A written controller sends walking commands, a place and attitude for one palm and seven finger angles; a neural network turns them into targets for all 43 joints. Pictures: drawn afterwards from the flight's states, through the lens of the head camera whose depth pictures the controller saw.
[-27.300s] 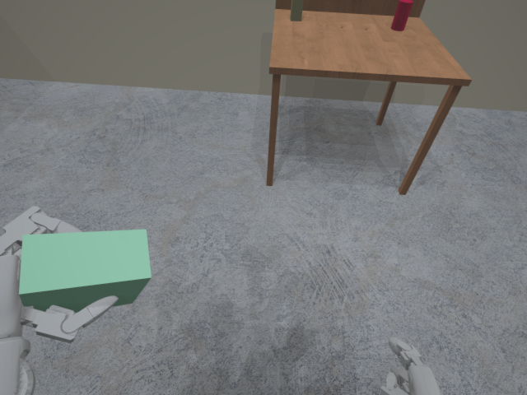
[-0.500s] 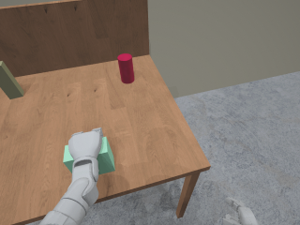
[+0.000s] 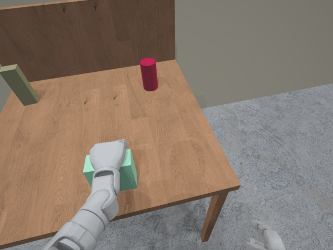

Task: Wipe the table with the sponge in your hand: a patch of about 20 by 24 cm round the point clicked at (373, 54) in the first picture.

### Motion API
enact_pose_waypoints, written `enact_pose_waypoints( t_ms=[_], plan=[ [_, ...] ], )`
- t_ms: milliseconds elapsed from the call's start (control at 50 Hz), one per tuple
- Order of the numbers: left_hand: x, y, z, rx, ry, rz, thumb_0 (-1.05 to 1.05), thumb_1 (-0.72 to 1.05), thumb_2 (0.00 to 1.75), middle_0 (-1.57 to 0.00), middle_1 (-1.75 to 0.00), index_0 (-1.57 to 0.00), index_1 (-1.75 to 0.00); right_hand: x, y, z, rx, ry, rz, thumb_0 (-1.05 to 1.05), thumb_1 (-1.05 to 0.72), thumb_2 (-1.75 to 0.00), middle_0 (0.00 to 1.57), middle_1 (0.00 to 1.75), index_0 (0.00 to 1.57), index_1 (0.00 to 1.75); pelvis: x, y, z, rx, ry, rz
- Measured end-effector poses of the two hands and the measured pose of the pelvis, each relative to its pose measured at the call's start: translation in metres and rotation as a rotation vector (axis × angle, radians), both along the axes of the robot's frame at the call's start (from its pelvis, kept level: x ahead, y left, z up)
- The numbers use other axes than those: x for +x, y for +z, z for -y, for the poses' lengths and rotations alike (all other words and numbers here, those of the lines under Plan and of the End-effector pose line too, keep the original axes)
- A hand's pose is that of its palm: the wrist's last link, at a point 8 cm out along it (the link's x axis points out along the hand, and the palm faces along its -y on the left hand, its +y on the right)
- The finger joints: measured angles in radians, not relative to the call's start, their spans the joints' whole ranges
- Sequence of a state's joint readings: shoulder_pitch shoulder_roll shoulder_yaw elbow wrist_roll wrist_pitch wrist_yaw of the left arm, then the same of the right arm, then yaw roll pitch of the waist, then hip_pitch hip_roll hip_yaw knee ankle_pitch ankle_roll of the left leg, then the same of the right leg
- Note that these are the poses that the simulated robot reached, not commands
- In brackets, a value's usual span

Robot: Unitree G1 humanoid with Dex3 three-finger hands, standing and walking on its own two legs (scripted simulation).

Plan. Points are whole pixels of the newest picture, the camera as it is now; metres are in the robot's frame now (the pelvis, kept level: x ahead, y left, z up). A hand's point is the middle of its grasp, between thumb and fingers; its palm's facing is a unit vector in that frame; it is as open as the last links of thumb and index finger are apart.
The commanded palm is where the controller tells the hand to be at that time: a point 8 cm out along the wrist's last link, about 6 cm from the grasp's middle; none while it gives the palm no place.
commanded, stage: slide across to the third lane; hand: left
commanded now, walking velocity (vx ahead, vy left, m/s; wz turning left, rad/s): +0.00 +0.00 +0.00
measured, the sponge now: (114, 176) +0.32 +0.20 -0.04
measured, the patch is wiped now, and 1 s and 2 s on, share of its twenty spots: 0.75 0.80 0.80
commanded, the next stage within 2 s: wipe forward along the third lane in 1.20 s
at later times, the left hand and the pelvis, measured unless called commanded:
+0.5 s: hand (131, 161) +0.34 +0.15 +0.00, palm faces -0.08 -0.02 -1.00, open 9.9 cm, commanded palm +0.31 +0.12 +0.04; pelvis -0.01 -0.01 +0.00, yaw +0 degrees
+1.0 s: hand (133, 162) +0.34 +0.14 +0.00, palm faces -0.09 -0.01 -1.00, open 9.9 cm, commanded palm +0.31 +0.11 +0.04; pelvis -0.01 -0.02 +0.00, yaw +0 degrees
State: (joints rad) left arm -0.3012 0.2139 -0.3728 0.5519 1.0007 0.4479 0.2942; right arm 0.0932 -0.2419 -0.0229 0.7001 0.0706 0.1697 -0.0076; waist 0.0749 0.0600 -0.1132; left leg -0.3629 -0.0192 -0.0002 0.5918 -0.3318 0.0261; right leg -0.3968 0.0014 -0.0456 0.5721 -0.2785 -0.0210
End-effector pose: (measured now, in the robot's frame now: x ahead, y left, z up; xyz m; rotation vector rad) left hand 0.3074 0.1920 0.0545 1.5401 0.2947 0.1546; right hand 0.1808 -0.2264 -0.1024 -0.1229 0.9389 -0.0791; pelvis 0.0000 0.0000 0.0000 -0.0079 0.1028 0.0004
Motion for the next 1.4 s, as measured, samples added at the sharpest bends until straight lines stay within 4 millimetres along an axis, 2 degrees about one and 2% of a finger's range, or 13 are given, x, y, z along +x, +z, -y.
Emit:
enact_pose_waypoints(
  t_ms=[260,520,680,820,1220,1400],
  plan=[
    [0.012,0.003,0.025,0.007,-0.042,0.000,0.00,-0.49,1.09,-0.73,-1.39,-0.73,-1.40,0.001,-0.002,-0.011,0.034,0.028,-0.010,0.01,-0.91,-0.90,0.20,0.30,0.20,0.30,-0.006,-0.001,0.003,0.001,0.014,-0.001],
    [0.018,0.001,0.048,0.009,-0.048,0.010,0.00,-0.49,1.09,-0.73,-1.39,-0.73,-1.40,-0.018,-0.005,0.007,0.030,-0.011,-0.051,0.01,-0.91,-0.90,0.20,0.30,0.20,0.30,-0.009,0.000,0.010,0.005,-0.002,-0.006],
    [0.019,-0.001,0.052,0.013,-0.035,-0.002,0.00,-0.49,1.09,-0.73,-1.39,-0.73,-1.40,-0.028,-0.006,0.021,0.008,-0.043,-0.069,0.01,-0.91,-0.90,0.20,0.30,0.20,0.30,-0.011,0.001,0.015,0.008,-0.006,-0.007],
    [0.019,-0.001,0.053,0.016,-0.035,0.001,0.00,-0.49,1.09,-0.73,-1.39,-0.73,-1.40,-0.031,-0.007,0.025,0.009,-0.050,-0.069,0.01,-0.91,-0.90,0.20,0.30,0.20,0.30,-0.011,0.001,0.018,0.009,-0.009,-0.012],
    [0.020,-0.002,0.053,0.007,-0.035,-0.004,0.00,-0.49,1.09,-0.73,-1.39,-0.73,-1.40,-0.016,-0.004,0.016,0.020,-0.028,-0.047,0.01,-0.91,-0.90,0.20,0.30,0.20,0.30,-0.009,0.002,0.017,0.009,-0.006,-0.013],
    [0.025,-0.003,0.054,0.011,-0.040,-0.023,0.00,-0.50,1.09,-0.75,-1.37,-0.75,-1.38,-0.016,-0.004,0.013,0.009,-0.023,-0.050,0.01,-0.91,-0.90,0.20,0.30,0.20,0.30,-0.010,0.001,0.015,0.008,0.001,-0.019]
  ],
)
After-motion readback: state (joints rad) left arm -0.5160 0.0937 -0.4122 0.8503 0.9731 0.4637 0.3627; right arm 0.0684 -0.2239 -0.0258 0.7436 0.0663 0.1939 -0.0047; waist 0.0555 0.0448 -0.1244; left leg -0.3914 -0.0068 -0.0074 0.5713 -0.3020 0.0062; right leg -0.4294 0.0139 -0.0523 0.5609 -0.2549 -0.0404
